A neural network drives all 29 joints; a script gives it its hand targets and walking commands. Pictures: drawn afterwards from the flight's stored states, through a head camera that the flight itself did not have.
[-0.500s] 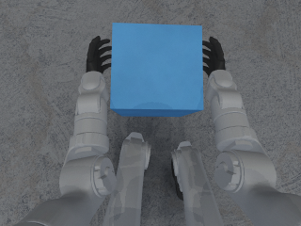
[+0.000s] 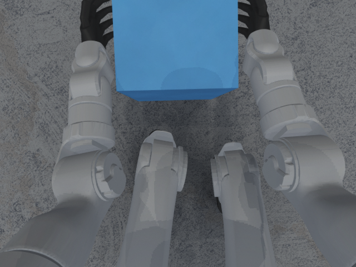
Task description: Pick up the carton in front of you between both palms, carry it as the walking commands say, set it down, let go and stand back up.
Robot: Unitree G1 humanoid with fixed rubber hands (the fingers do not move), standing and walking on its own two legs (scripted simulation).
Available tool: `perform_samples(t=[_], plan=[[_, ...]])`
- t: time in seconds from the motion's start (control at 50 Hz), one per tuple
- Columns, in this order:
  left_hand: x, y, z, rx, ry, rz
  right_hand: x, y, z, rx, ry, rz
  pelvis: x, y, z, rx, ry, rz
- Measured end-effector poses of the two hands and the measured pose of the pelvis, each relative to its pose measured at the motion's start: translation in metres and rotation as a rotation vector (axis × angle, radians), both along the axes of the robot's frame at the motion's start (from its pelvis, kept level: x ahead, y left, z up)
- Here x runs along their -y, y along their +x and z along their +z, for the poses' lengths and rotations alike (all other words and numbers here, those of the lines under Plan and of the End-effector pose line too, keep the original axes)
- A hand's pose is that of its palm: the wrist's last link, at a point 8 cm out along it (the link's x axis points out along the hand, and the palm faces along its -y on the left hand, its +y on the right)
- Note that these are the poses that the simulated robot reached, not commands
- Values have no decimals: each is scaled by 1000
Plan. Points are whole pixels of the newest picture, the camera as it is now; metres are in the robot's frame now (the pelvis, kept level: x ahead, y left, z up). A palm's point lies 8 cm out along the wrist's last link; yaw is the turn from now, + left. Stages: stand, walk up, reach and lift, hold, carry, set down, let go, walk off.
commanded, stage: set down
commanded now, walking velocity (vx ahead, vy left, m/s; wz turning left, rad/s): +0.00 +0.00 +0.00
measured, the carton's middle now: (174, 51) +0.49 +0.10 -0.23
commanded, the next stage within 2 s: none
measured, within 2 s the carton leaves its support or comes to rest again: rests again in 1.24 s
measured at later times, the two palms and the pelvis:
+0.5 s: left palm (107, 49) +0.47 +0.24 -0.19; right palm (253, 38) +0.53 -0.06 -0.19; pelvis +0.00 +0.00 -0.03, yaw -1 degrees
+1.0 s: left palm (106, 48) +0.47 +0.25 -0.20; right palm (253, 35) +0.53 -0.06 -0.20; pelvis -0.01 +0.00 -0.04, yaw +0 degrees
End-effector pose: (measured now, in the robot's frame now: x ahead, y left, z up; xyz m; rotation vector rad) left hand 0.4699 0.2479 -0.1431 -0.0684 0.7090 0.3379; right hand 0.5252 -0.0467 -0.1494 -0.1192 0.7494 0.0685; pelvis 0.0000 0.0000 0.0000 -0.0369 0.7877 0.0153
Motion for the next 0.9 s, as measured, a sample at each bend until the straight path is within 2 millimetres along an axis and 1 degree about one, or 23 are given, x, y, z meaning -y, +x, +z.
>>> perform_samples(t=[0.06,0.1,0.2,0.32,0.52,0.68,0.9], plan=[[-1,1,-16,-16,5,-5,-1,1,-17,-14,-2,3,0,-2,-9,30,2,-13],[0,1,-23,-28,8,-6,0,1,-25,-24,-1,5,-2,-1,-14,45,6,-23],[2,4,-29,-35,13,0,2,2,-37,-31,1,14,-3,1,-24,54,21,-34],[6,8,-32,-33,6,-6,7,3,-40,-28,-8,14,0,1,-28,57,32,-38],[7,-4,-47,-63,-6,-16,8,2,-45,-48,-18,31,4,-2,-28,70,36,-45],[5,-2,-53,-66,-6,-33,8,7,-46,-36,-13,49,3,-3,-32,90,38,-47],[2,-1,-55,-66,-11,-62,9,8,-49,-24,15,73,1,-5,-36,100,41,-42]])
